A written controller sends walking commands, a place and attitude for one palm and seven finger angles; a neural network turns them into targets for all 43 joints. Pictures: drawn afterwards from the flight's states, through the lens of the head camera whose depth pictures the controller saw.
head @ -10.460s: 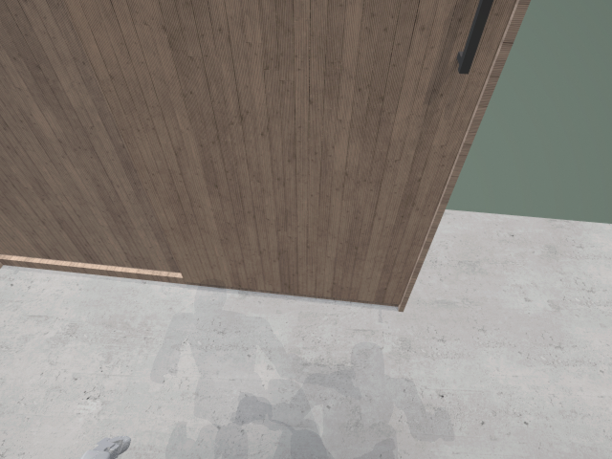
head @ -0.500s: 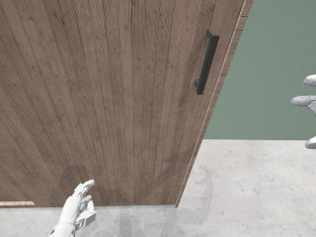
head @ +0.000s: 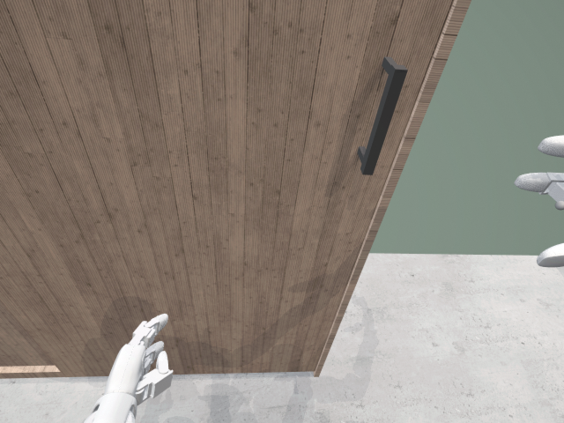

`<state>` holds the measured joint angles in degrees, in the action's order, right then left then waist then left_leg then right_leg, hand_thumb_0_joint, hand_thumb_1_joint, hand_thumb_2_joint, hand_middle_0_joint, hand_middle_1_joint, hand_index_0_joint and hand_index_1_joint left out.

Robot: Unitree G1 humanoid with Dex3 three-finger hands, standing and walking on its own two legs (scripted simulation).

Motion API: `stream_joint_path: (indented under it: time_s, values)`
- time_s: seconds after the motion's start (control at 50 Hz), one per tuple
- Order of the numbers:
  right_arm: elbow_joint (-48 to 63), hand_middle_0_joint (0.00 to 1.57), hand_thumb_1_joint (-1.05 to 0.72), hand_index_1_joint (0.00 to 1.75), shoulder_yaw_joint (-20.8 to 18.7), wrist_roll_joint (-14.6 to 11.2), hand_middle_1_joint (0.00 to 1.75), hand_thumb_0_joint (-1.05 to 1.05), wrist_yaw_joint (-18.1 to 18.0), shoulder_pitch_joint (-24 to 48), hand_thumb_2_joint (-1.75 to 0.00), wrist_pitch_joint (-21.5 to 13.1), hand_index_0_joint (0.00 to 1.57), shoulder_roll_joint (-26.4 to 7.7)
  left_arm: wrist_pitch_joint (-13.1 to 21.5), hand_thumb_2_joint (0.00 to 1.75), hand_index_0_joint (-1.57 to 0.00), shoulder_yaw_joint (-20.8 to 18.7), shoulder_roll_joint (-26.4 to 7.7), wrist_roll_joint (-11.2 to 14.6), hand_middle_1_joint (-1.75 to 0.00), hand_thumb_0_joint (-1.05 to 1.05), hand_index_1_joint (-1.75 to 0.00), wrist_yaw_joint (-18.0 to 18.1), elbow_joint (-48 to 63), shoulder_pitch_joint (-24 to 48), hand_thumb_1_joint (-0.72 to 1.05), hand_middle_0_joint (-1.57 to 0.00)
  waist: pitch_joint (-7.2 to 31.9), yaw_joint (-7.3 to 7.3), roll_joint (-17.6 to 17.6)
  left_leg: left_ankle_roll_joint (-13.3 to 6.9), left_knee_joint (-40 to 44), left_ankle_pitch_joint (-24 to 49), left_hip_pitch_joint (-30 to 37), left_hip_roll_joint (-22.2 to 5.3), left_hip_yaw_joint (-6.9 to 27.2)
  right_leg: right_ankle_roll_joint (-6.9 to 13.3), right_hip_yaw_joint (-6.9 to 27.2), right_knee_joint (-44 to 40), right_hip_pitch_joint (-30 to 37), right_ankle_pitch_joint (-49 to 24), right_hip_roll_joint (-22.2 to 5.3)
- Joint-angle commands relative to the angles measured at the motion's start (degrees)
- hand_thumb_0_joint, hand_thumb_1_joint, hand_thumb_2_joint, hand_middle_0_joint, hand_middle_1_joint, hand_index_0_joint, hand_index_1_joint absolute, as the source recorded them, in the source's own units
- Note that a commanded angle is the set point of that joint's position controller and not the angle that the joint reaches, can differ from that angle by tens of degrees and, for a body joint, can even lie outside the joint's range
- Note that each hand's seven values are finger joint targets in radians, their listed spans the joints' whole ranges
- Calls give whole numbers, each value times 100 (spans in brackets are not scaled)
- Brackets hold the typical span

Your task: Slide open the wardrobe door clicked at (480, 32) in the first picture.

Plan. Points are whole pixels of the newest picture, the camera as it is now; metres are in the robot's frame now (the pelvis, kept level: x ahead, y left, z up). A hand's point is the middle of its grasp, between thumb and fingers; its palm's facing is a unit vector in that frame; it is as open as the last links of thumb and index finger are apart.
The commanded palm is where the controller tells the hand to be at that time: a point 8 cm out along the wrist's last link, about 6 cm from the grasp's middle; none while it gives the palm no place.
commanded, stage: move the hooked fingers beside the handle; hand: right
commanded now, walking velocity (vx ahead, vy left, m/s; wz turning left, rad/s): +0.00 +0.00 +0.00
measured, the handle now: (377, 119) +0.46 -0.12 +0.25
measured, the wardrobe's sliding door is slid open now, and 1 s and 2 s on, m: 0.00 0.00 0.00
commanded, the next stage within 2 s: none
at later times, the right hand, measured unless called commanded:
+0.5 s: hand (509, 183) +0.32 -0.24 +0.26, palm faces +0.01 +1.00 -0.10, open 14.0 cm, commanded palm +0.29 -0.28 +0.27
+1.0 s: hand (463, 164) +0.35 -0.20 +0.26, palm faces +0.01 +1.00 -0.06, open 14.0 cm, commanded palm +0.33 -0.25 +0.26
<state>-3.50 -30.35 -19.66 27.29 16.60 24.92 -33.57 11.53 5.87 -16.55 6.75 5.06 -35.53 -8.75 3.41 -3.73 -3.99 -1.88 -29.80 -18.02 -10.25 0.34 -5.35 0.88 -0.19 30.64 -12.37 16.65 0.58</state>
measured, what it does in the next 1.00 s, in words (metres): stands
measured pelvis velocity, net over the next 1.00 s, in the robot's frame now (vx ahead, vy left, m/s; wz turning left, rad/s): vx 0.00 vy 0.00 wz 0.00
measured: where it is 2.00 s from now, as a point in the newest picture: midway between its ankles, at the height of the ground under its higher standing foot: outside the picture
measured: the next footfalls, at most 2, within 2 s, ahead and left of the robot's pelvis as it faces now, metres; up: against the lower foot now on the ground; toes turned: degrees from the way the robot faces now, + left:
none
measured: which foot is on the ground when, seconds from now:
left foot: down 0.00-1.00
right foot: down 0.00-1.00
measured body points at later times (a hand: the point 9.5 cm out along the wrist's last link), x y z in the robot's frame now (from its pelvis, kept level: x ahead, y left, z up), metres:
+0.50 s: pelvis +0.00 -0.02 +0.00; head -0.02 +0.01 +0.45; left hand +0.21 +0.19 -0.07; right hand +0.31 -0.30 +0.26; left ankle -0.02 +0.09 -0.73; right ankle +0.00 -0.11 -0.73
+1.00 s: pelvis +0.00 +0.00 +0.00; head -0.03 +0.02 +0.45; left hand +0.20 +0.22 -0.07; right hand +0.34 -0.25 +0.26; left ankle -0.02 +0.09 -0.73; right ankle +0.00 -0.11 -0.73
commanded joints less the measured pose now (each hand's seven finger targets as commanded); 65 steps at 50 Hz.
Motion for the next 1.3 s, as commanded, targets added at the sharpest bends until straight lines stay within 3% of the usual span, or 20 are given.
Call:
stream_joint_path:
  time_s: [0.0, 0.02, 0.22, 0.28, 0.32, 0.38, 0.44, 0.5, 0.52, 0.6, 0.7, 0.8, 0.82, 0.9, 0.92, 1.02, 1.06, 1.18, 1.22, 1.28]
  values:
    - [924, 30, 50, 120, -279, -5, 120, 0, -81, 2271, -30, -377, 30, -1679, 371, 90, -20, -285, -571, -10, -30, 0, -30, 67, 1007, 929, 90, -20, 861, 114, -147, 178, 501, 1773, -308, -271, 446, 162, 348, -240, 748, -1256, -22]
    - [960, 30, 50, 120, -215, -6, 120, 0, -95, 2275, -30, -419, 30, -1640, 365, 90, -20, -295, -570, -21, -30, 0, -30, 64, 984, 922, 90, -20, 859, 105, 33, 178, 537, 1813, -222, -298, 497, 151, 373, -214, 727, -1292, -52]
    - [1089, 30, 50, 120, -30, 99, 120, 0, -436, 2492, -30, -420, 30, -1396, 336, 90, -20, -264, -514, -67, -30, 0, -30, 44, 964, 908, 90, -20, 1050, 30, -42, 36, 483, 1685, -126, -217, 255, 105, 457, -437, 900, -1482, -64]
    - [1516, 30, 50, 120, 241, 145, 120, 0, -570, 2664, -30, -370, 30, -1033, 328, 90, -20, -241, -450, -67, -30, 0, -30, 28, 1037, 970, 90, -20, 1237, 48, -389, 1, 382, 1770, -149, -210, 198, 54, 494, -495, 1124, -1696, -71]
    - [1193, 30, 50, 120, 157, 115, 120, 0, -662, 2393, -30, -290, 30, -1050, 270, 90, -20, -259, -481, -97, -30, 0, -30, 21, 959, 913, 90, -20, 1117, 15, 206, 20, 462, 1798, -75, -195, 198, 75, 491, -496, 989, -1662, -100]
    - [1504, 30, 50, 120, 158, 170, 120, 0, -758, 2550, -30, -186, 30, -1010, 199, 90, -20, -250, -472, -85, -30, 0, -30, -3, 1024, 1015, 90, -20, 1234, 20, -67, 15, 388, 1883, -39, -213, 188, 50, 455, -529, 1024, -1774, -82]
    - [1645, 30, 50, 120, 144, 176, 120, 0, -869, 2450, -30, -146, 30, -954, 154, 90, -20, -274, -470, -94, -30, 0, -30, -15, 1015, 1027, 90, -20, 1322, 7, 123, 20, 394, 2014, 31, -203, 202, 62, 423, -494, 1077, -1895, -98]
    - [1759, 30, 50, 120, 542, 205, 120, 0, -956, 2875, -30, -87, 30, -586, 118, 90, -20, -256, -434, -92, -30, 0, -30, 5, 989, 1064, 90, -20, 1220, 98, -170, 11, 374, 1851, -146, -204, 182, 7, 468, -521, 1172, -1827, -96]
    - [1693, 30, 50, 120, 575, 211, 120, 0, -999, 2744, -30, -72, 30, -552, 111, 90, -20, -268, -421, -98, -30, 0, -30, 6, 970, 1060, 90, -20, 1129, 79, 71, 14, 430, 1840, -123, -196, 199, 28, 462, -512, 1131, -1788, -119]
    - [1691, 30, 50, 120, 758, 284, 120, 0, -1144, 3101, -30, 7, 30, -394, 56, 90, -20, -267, -416, -103, -30, 0, -30, 35, 935, 1086, 90, -20, 1159, 121, -135, 2, 409, 1721, -180, -209, 202, 9, 479, -557, 1183, -1698, -93]
    - [1356, 30, 50, 120, 940, 348, 120, 0, -1335, 3449, -30, 58, 30, -242, -30, 90, -20, -267, -422, -117, -30, 0, -30, 53, 878, 1095, 90, -20, 1144, 162, 201, 9, 441, 1649, -147, -214, 212, 47, 479, -573, 1104, -1546, -75]
    - [1138, 30, 50, 120, 899, 400, 120, 0, -1434, 3606, -30, 4, 30, -308, -126, 90, -20, -262, -402, -125, -30, 0, -30, 39, 878, 1104, 90, -20, 1241, 147, 84, 4, 457, 1795, -3, -238, 270, 67, 390, -559, 1082, -1599, -54]
    - [1052, 30, 50, 120, 756, 397, 120, 0, -1459, 3377, -30, -21, 30, -441, -137, 90, -20, -279, -408, -128, -30, 0, -30, 34, 870, 1072, 90, -20, 1240, 102, 282, 6, 490, 1881, 76, -231, 278, 83, 389, -540, 1038, -1667, -77]
    - [804, 30, 50, 120, 936, 437, 120, 0, -1446, 3691, -30, -70, 30, -323, -192, 90, -20, -274, -418, -100, -30, 0, -30, 40, 872, 1065, 90, -20, 1145, 177, 88, 9, 495, 1862, 13, -254, 302, 99, 337, -554, 976, -1551, -51]
    - [769, 30, 50, 120, 917, 418, 120, 0, -1452, 3579, -30, -97, 30, -323, -186, 90, -20, -295, -418, -107, -30, 0, -30, 32, 881, 1040, 90, -20, 1129, 159, 328, 22, 526, 1928, 63, -246, 311, 119, 341, -528, 954, -1587, -65]
    - [254, 30, 50, 120, 1078, 424, 120, 0, -1419, 4005, -30, -194, 30, -311, -221, 90, -20, -322, -466, -67, -30, 0, -30, 78, 780, 908, 90, -20, 990, 296, 395, 70, 659, 1696, -62, -256, 387, 163, 280, -527, 838, -1263, -57]
    - [83, 30, 50, 120, 946, 455, 120, 0, -1451, 4291, -30, -263, 30, -526, -211, 90, -20, -326, -482, -70, -30, 0, -30, 103, 763, 879, 90, -20, 1074, 301, 351, 74, 665, 1637, -17, -273, 418, 175, 276, -545, 806, -1190, -28]
    - [44, 30, 50, 120, 1052, 475, 120, 0, -1449, 4519, -30, -593, 30, -388, -176, 90, -20, -353, -457, -73, -30, 0, -30, 83, 772, 767, 90, -20, 1482, 297, 127, 53, 590, 2043, 196, -281, 436, 186, 236, -525, 1018, -1510, -25]
    - [-455, 30, 50, 120, 939, 455, 120, 0, -1455, 4190, -30, -559, 30, -468, -208, 90, -20, -383, -503, -69, -30, 0, -30, 71, 718, 667, 90, -20, 1266, 263, 535, 104, 651, 2059, 219, -282, 458, 197, 220, -531, 772, -1421, -43]
    - [-588, 30, 50, 120, 986, 518, 120, 0, -1477, 4375, -30, -537, 30, -469, -240, 90, -20, -397, -520, -52, -30, 0, -30, 63, 747, 627, 90, -20, 1212, 298, 451, 122, 645, 2081, 169, -296, 487, 206, 150, -543, 681, -1372, -24]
